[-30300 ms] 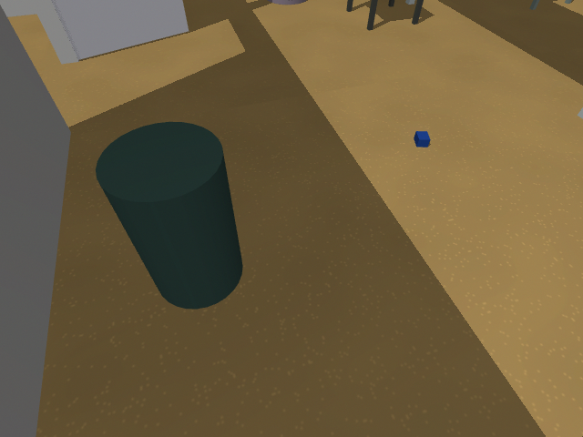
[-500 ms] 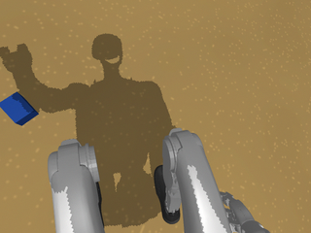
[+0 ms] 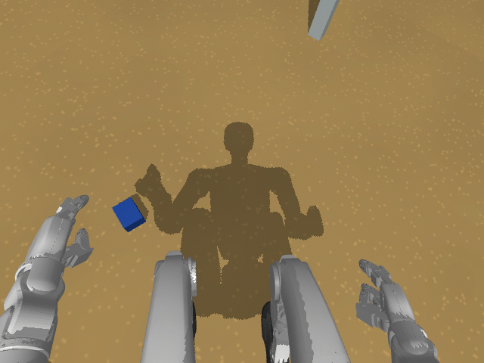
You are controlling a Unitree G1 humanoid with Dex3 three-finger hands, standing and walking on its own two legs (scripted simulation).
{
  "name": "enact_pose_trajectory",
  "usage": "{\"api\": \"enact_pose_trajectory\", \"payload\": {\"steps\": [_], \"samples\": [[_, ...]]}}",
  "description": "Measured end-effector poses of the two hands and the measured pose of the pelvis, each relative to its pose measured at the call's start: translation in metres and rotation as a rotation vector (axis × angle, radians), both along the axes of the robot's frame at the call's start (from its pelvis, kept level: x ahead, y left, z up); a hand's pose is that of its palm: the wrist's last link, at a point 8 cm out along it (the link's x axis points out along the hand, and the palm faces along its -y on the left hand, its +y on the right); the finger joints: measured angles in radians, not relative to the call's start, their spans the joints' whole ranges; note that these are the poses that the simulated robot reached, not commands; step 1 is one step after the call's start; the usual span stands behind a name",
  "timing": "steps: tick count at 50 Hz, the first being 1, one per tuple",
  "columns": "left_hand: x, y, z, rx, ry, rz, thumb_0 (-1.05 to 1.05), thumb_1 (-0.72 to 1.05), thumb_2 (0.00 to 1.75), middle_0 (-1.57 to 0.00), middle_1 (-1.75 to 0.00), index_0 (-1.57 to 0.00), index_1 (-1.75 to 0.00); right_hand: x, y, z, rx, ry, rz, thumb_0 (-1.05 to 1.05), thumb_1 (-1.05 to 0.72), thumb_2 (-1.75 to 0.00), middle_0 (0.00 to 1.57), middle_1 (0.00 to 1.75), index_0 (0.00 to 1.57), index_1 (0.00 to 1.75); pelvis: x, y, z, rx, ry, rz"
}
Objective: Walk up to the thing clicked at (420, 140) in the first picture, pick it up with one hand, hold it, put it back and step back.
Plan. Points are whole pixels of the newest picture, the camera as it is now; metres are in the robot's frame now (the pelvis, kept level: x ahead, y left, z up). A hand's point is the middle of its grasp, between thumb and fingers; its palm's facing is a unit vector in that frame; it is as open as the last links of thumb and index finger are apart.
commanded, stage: home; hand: left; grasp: from above
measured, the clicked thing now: (129, 214) +0.47 +0.32 -0.50
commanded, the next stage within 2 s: none
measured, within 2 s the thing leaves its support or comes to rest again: neither
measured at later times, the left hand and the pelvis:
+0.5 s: hand (68, 264) +0.25 +0.20 +0.11, palm faces +0.13 -0.97 -0.20, open 7.4 cm; pelvis +0.07 +0.00 +0.17, yaw +4 degrees
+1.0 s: hand (60, 291) +0.22 +0.19 +0.14, palm faces +0.14 -0.97 -0.19, open 7.4 cm; pelvis +0.08 +0.00 +0.19, yaw +5 degrees
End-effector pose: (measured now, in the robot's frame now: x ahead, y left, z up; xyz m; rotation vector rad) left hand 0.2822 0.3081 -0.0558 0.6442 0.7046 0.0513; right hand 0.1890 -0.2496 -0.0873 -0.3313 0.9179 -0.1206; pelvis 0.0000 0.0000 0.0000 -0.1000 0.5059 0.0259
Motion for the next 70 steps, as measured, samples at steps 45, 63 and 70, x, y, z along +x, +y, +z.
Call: {"api": "enact_pose_trajectory", "payload": {"steps": [45,63,70], "samples": [[-0.082,-0.068,0.22,-0.416,0.046,0.354,0.01,0.91,0.89,-0.2,-0.3,-0.2,-0.29,0.067,0.025,0.227,0.007,-0.389,-0.005,0.01,-0.9,-0.89,0.2,0.3,0.2,0.3,0.078,0.0,0.189,0.069,-0.324,0.074],[-0.088,-0.067,0.223,-0.411,0.039,0.339,0.01,0.91,0.89,-0.2,-0.3,-0.2,-0.29,0.044,0.026,0.221,0.003,-0.352,-0.02,0.01,-0.9,-0.89,0.2,0.3,0.2,0.3,0.069,0.003,0.189,0.067,-0.34,0.071],[-0.089,-0.064,0.223,-0.408,0.038,0.334,0.01,0.91,0.89,-0.2,-0.3,-0.2,-0.29,0.04,0.028,0.22,0.007,-0.352,-0.027,0.01,-0.9,-0.89,0.2,0.3,0.2,0.3,0.067,0.005,0.189,0.066,-0.341,0.067]]}}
